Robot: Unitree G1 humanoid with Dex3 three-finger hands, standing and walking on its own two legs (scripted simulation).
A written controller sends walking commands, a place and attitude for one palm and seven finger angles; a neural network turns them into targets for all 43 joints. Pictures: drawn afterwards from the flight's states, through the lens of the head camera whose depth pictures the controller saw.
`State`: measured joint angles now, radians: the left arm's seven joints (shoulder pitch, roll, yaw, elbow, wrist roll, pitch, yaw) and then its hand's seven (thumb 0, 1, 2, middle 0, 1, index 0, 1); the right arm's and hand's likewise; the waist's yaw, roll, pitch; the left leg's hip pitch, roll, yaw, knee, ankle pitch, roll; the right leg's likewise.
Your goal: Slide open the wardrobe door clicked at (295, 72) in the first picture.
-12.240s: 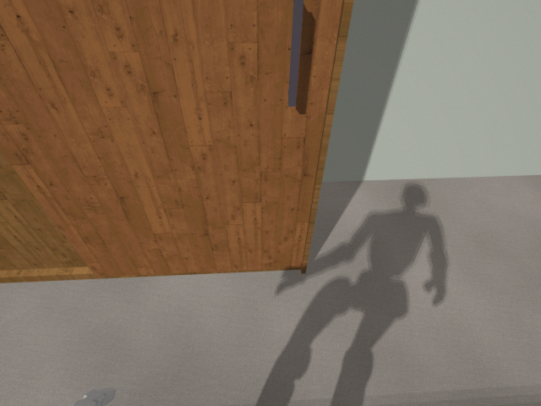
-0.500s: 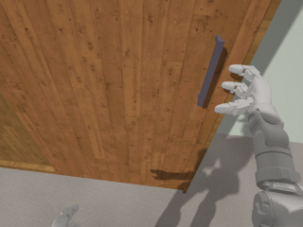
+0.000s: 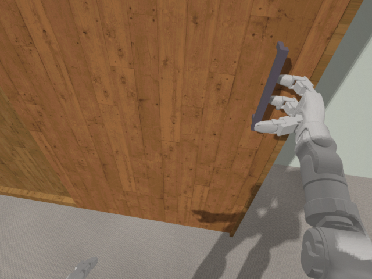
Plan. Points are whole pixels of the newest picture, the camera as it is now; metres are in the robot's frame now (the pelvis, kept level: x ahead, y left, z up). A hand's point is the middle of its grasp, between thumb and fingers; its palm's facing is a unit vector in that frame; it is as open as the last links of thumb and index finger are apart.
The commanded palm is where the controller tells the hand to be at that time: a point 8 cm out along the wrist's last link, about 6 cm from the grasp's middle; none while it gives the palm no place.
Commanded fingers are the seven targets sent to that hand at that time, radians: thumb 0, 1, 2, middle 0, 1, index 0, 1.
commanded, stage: feel for the door with the fingertips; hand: right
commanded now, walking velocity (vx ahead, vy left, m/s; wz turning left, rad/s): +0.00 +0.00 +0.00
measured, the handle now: (266, 90) +0.50 -0.13 +0.18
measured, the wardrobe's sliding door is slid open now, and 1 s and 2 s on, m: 0.00 0.00 0.00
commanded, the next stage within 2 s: slide the fingers in behind the handle in 0.40 s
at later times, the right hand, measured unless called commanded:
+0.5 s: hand (280, 104) +0.45 -0.15 +0.19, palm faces +0.06 +1.00 +0.02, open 13.8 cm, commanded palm +0.43 -0.20 +0.19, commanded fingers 0.00 0.50 -0.30 0.30 1.20 0.30 1.20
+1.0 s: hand (279, 108) +0.43 -0.15 +0.19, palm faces +0.06 +1.00 +0.03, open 14.0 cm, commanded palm +0.41 -0.19 +0.19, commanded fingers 0.00 0.50 -0.30 0.30 1.20 0.30 1.20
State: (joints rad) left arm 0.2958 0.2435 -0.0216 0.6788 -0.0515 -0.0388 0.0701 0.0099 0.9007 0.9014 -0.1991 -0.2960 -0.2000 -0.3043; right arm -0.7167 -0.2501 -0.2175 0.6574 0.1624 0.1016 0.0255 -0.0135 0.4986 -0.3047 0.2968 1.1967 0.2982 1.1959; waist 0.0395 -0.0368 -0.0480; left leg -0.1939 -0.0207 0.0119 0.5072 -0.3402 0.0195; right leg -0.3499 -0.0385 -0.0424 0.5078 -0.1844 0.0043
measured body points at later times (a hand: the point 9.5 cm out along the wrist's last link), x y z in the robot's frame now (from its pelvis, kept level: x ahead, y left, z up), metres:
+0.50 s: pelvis +0.01 +0.00 +0.00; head +0.01 +0.01 +0.45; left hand +0.11 +0.26 -0.12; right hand +0.44 -0.20 +0.19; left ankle -0.05 +0.11 -0.73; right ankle +0.05 -0.13 -0.73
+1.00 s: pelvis +0.00 +0.00 +0.00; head +0.00 +0.01 +0.45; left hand +0.10 +0.25 -0.12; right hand +0.42 -0.20 +0.19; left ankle -0.05 +0.11 -0.73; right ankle +0.05 -0.13 -0.73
